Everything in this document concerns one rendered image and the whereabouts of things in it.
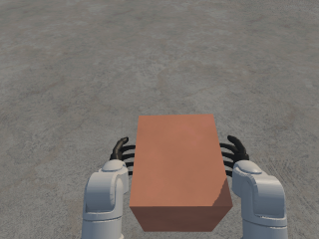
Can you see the left robot hand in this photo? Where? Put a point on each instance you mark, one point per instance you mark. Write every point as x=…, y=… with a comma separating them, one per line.
x=119, y=149

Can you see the robot left forearm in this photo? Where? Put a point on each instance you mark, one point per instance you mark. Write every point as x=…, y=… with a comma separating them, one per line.
x=104, y=201

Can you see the carton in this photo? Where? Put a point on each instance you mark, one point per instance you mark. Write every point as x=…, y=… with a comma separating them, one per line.
x=179, y=182

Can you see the robot right forearm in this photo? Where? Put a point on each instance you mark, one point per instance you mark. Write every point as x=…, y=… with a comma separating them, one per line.
x=263, y=202

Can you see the right robot hand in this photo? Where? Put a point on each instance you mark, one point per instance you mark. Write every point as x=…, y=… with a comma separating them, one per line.
x=239, y=152

